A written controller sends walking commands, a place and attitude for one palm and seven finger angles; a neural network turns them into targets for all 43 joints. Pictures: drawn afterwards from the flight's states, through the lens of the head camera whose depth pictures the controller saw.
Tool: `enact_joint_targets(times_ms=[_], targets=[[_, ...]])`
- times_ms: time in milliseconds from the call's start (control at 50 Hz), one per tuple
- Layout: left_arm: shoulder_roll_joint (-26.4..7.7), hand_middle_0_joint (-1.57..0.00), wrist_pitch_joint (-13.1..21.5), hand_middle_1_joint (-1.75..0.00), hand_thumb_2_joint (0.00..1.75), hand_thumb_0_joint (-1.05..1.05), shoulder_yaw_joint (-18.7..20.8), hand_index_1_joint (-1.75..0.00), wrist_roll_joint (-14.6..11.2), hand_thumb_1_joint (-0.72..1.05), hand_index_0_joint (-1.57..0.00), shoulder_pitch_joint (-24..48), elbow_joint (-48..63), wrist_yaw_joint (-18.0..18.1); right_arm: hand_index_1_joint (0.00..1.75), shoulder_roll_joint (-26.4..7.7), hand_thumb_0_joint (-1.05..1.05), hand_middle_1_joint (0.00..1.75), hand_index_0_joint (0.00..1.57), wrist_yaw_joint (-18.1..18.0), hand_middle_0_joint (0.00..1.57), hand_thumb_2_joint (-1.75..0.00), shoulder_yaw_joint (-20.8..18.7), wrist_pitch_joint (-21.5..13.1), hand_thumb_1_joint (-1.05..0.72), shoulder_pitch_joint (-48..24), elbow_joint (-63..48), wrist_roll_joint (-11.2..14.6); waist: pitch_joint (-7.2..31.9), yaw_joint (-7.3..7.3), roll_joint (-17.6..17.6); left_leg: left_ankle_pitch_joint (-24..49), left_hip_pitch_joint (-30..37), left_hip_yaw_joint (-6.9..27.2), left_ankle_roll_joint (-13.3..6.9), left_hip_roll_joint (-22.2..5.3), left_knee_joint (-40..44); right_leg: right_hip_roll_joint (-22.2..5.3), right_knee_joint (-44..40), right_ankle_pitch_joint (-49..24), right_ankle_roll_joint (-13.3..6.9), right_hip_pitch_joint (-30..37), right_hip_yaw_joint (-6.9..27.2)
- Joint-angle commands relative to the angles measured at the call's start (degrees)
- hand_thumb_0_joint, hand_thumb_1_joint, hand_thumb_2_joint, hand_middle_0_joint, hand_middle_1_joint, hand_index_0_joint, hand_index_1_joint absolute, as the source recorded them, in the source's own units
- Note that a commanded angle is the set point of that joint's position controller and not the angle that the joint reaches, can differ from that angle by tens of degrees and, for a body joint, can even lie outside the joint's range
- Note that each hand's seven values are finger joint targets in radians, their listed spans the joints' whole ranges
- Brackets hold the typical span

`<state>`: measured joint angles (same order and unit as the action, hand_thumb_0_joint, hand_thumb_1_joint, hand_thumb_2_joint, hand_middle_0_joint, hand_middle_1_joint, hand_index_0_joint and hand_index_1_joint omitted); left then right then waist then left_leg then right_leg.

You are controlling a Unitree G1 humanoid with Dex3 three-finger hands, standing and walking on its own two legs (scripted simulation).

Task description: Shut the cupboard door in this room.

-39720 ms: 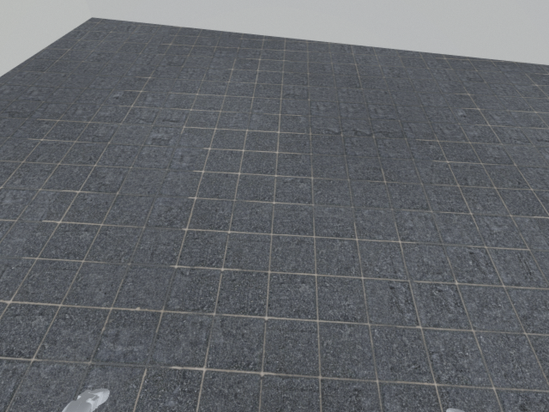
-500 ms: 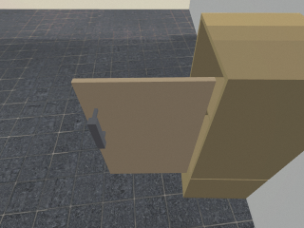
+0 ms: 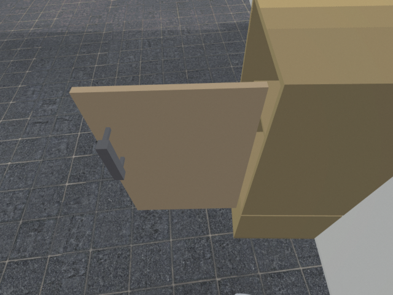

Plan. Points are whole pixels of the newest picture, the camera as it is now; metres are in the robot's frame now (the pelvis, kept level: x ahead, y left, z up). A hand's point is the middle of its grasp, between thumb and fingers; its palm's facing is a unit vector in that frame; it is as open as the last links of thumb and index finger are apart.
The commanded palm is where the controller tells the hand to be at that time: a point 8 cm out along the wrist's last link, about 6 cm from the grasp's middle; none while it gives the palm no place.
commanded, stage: come to a stop and stand still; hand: left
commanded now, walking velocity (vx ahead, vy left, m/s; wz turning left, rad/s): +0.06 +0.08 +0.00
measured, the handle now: (113, 154) +0.41 +0.23 +0.00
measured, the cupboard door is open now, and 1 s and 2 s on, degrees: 92 92 92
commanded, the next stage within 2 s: look again from close up in 1.06 s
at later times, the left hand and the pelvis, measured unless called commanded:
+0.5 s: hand out of the picture -0.06 +0.16 -0.15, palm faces +0.13 -0.95 -0.27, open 7.3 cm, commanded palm none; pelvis -0.05 -0.04 +0.01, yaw +3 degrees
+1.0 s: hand out of the picture -0.06 +0.18 -0.17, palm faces +0.07 -0.98 -0.17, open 7.3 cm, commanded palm none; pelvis -0.05 +0.02 +0.01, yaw +3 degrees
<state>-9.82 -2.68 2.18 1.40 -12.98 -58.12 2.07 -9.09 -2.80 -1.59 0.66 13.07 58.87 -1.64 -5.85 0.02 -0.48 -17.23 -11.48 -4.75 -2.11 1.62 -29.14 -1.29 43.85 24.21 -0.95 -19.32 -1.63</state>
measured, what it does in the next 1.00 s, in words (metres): steps on the spot: left foot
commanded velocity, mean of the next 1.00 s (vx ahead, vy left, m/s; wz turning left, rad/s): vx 0.05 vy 0.07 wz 0.00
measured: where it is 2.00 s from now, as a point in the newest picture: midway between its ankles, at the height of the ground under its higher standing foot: outside the picture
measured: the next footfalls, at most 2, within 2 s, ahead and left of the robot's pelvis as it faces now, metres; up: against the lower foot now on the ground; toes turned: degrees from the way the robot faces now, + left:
left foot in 0.62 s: -0.03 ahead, +0.11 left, +0.00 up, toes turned +6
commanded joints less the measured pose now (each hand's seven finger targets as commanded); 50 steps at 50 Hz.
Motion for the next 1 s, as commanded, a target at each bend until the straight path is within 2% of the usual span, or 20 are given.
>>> enact_joint_targets(times_ms=[0, 20, 40, 60, 80, 120, 160, 300, 400, 500, 540, 580, 620, 640, 660, 700, 760, 800, 860, 980], targets=[[-3.4, -0.20, 1.7, -0.30, 0.90, 0.00, 0.8, -0.30, 0.0, 0.90, -0.20, -8.9, 2.3, 0.2, 0.30, -8.4, 0.00, 0.30, 0.20, 0.3, 0.20, -0.90, -2.0, 0.0, -0.90, 0.1, -3.9, 0.2, 7.5, 2.22, -0.6, 26.7, -1.3, 9.2, -3.1, -11.1, -3.0, -3.2, -16.2, -19.9, -0.7, 7.4, 3.9], [-6.7, -0.20, 2.7, -0.30, 0.90, 0.00, 0.9, -0.30, 0.4, 0.90, -0.20, -8.6, 2.3, 0.6, 0.30, -5.0, 0.00, 0.30, 0.20, 0.8, 0.20, -0.90, -1.5, 0.0, -0.90, 1.9, -4.4, 0.9, 9.4, 0.95, 10.7, 7.3, -6.3, 3.2, 0.7, -3.1, -10.3, -12.0, -19.5, -32.3, -3.7, 10.8, 14.6], [-9.7, -0.20, 3.2, -0.30, 0.90, 0.00, 0.8, -0.30, 0.1, 0.90, -0.20, -8.0, 2.9, 0.6, 0.30, -3.0, 0.00, 0.30, 0.20, 1.1, 0.20, -0.90, -1.3, 0.8, -0.90, 2.0, -4.9, 1.2, 8.6, 1.12, 16.0, -15.3, -9.4, 3.3, 2.0, 0.6, -17.6, -19.8, -23.6, -36.1, -8.7, 8.4, 20.4], [-10.0, -0.20, 3.3, -0.30, 0.90, 0.00, 0.4, -0.30, 0.0, 0.90, -0.20, -6.6, 3.6, 0.6, 0.30, -3.4, 0.00, 0.30, 0.20, 1.3, 0.20, -0.90, -1.4, 1.5, -0.90, 2.1, -4.6, 1.1, 8.0, 1.23, 11.8, -17.3, -7.8, 5.9, 2.0, -0.1, -23.2, -20.8, -26.3, -26.1, -12.2, 3.8, 20.2], [-8.8, -0.20, 3.4, -0.30, 0.90, 0.00, 0.3, -0.30, 0.1, 0.90, -0.20, -4.8, 4.5, 0.7, 0.30, -3.2, 0.00, 0.30, 0.20, 1.6, 0.20, -0.90, -1.4, 1.8, -0.90, 0.1, -4.5, 0.7, 5.0, 0.65, 9.0, -14.8, -10.3, 7.1, 2.0, -1.1, -25.8, -18.2, -26.6, -23.2, -11.9, 2.0, 20.0], [-8.3, -0.20, 4.0, -0.30, 0.90, 0.00, 0.0, -0.30, -0.1, 0.90, -0.20, -3.5, 4.8, 0.7, 0.30, -4.3, 0.00, 0.30, 0.20, 2.1, 0.20, -0.90, -1.4, 1.6, -0.90, 0.0, -3.2, 0.6, 4.5, 0.24, 8.4, -9.7, -13.9, 6.6, 2.9, -1.4, -29.4, -15.3, -23.9, -30.8, -10.2, 6.3, 17.6], [-9.0, -0.20, 4.3, -0.30, 0.90, 0.00, 0.5, -0.30, -0.1, 0.90, -0.20, -4.5, 5.0, 0.5, 0.30, -4.9, 0.00, 0.30, 0.20, 2.4, 0.20, -0.90, -1.6, 1.6, -0.90, 0.3, -3.1, 0.8, 5.8, 0.97, 5.8, -8.1, -14.9, 5.7, 3.8, -1.6, -29.1, -15.8, -23.7, -31.9, -10.1, 9.1, 16.3], [-10.6, -0.20, 4.3, -0.30, 0.90, 0.00, 2.0, -0.30, 0.3, 0.90, -0.20, -8.0, 4.5, 0.4, 0.30, -6.3, 0.00, 0.30, 0.20, 3.1, 0.20, -0.90, -1.3, 1.9, -0.90, -2.5, -4.6, 0.2, 6.2, 3.45, 5.0, -4.8, -19.6, 4.9, 5.1, -2.5, -27.6, -16.8, -28.1, -19.5, -10.2, 16.1, 18.9], [-10.8, -0.20, 3.9, -0.30, 0.90, 0.00, 2.1, -0.30, 0.6, 0.90, -0.20, -7.4, 4.2, 0.2, 0.30, -6.1, 0.00, 0.30, 0.20, 3.7, 0.20, -0.90, -0.9, 1.6, -0.90, -2.7, -5.2, 0.4, 5.6, 3.47, 8.4, -3.6, -15.2, 3.1, 4.4, -2.7, -19.5, -15.3, -31.9, -5.6, -10.0, 12.3, 17.0], [-11.2, -0.20, 3.2, -0.30, 0.90, 0.00, 2.1, -0.30, 0.7, 0.90, -0.20, -5.1, 3.5, -0.1, 0.30, -4.1, 0.00, 0.30, 0.20, 3.6, 0.20, -0.90, -0.3, 0.7, -0.90, 1.2, -3.7, 0.8, 4.2, 1.91, 10.3, -2.0, -1.8, 1.1, 2.8, -1.5, -4.8, -12.2, -33.6, 4.0, -7.8, 2.0, 12.8], [-10.5, -0.20, 2.6, -0.30, 0.90, 0.00, 1.8, -0.30, 0.2, 0.90, -0.20, -4.3, 2.8, 0.0, 0.30, -3.0, 0.00, 0.30, 0.20, 3.1, 0.20, -0.90, 0.4, 0.1, -0.90, 6.0, -1.4, 0.8, 4.0, 0.02, 7.3, 3.4, 7.2, -0.5, 2.5, -0.6, 5.0, -9.0, -30.5, 7.0, -4.9, -3.7, 9.6], [-7.4, -0.20, 2.1, -0.30, 0.90, 0.00, 0.9, -0.30, 0.1, 0.90, -0.20, -4.5, 2.6, -0.1, 0.30, -4.0, 0.00, 0.30, 0.20, 2.4, 0.20, -0.90, 0.5, -0.3, -0.90, 9.7, 0.1, 0.7, 2.1, -1.23, -0.4, 1.3, 10.2, 1.2, 2.0, -4.1, 10.3, -5.4, -23.2, 7.0, -2.6, -7.7, 6.2], [-3.4, -0.20, 1.9, -0.30, 0.90, 0.00, 0.2, -0.30, -0.3, 0.90, -0.20, -6.2, 3.0, -0.2, 0.30, -6.9, 0.00, 0.30, 0.20, 2.0, 0.20, -0.90, 0.3, -0.4, -0.90, 9.2, -0.7, 0.0, -0.6, -0.06, -11.4, -6.4, -2.0, 12.4, -2.4, -13.8, 18.1, 0.0, -12.1, 2.2, -0.7, -2.8, 0.4], [-3.6, -0.20, 1.9, -0.30, 0.90, 0.00, 0.1, -0.30, -0.1, 0.90, -0.20, -6.0, 2.6, -0.2, 0.30, -6.3, 0.00, 0.30, 0.20, 1.8, 0.20, -0.90, 0.8, -0.4, -0.90, 6.5, -1.1, 0.0, -2.0, 0.75, -11.4, -6.9, -8.4, 14.2, -4.1, -14.8, 20.3, 0.5, -8.6, -0.2, -0.3, 1.6, -1.5], [-3.6, -0.20, 1.7, -0.30, 0.90, 0.00, 0.0, -0.30, 0.0, 0.90, -0.20, -7.0, 1.2, -0.1, 0.30, -5.0, 0.00, 0.30, 0.20, 1.5, 0.20, -0.90, 1.1, -0.8, -0.90, 3.3, -1.0, 0.1, -2.7, 2.32, -15.4, -6.3, -12.3, 14.9, -5.0, -14.6, 21.5, -0.8, -7.1, -1.9, -0.2, 5.5, -0.6], [-3.0, -0.20, 1.8, -0.30, 0.90, 0.00, -0.5, -0.30, 0.2, 0.90, -0.20, -9.2, -0.4, -0.6, 0.30, -5.1, 0.00, 0.30, 0.20, 1.2, 0.20, -0.90, 1.5, -1.1, -0.90, 1.6, -1.5, 0.5, -2.3, 3.58, -7.8, -2.0, -12.3, 12.1, -4.2, -11.6, 18.0, -1.2, -9.1, -7.6, -0.3, 8.6, 0.6], [-3.5, -0.20, 2.8, -0.30, 0.90, 0.00, -1.0, -0.30, -0.4, 0.90, -0.20, -9.5, -1.7, -0.6, 0.30, -4.5, 0.00, 0.30, 0.20, 1.0, 0.20, -0.90, 1.7, -1.6, -0.90, 4.5, -0.2, 0.9, -1.0, 2.71, 0.0, 3.0, -6.8, 9.4, -1.9, -7.3, 13.1, -2.6, -19.5, -12.5, -1.0, 9.3, 4.8], [-4.0, -0.20, 3.2, -0.30, 0.90, 0.00, -1.3, -0.30, -0.6, 0.90, -0.20, -9.3, -2.2, -0.4, 0.30, -3.9, 0.00, 0.30, 0.20, 1.0, 0.20, -0.90, 1.9, -2.4, -0.90, 6.9, 0.7, 1.1, 1.4, 1.61, -2.2, 6.5, -3.4, 8.9, -1.1, -6.8, 12.5, -4.3, -20.0, -14.9, -1.5, 9.4, 5.5], [-3.3, -0.20, 3.5, -0.30, 0.90, 0.00, -1.5, -0.30, -0.7, 0.90, -0.20, -8.1, -2.9, -0.1, 0.30, -3.4, 0.00, 0.30, 0.20, 0.8, 0.20, -0.90, 1.8, -2.2, -0.90, 8.4, 2.2, 1.2, 1.2, 0.91, 3.9, 9.5, -1.1, 7.6, -0.8, -6.8, 10.9, -4.0, -20.4, -17.0, -1.6, 8.9, 5.2], [-2.0, -0.20, 3.4, -0.30, 0.90, 0.00, -1.7, -0.30, -0.7, 0.90, -0.20, -8.3, -3.6, 0.2, 0.30, -2.1, 0.00, 0.30, 0.20, 0.7, 0.20, -0.90, 2.0, -2.5, -0.90, 9.4, 3.6, 1.2, -0.3, 0.84, -0.5, 7.4, -1.7, 7.5, -0.6, -6.9, 12.2, -3.7, -20.7, -15.0, -1.4, 8.2, 5.3]])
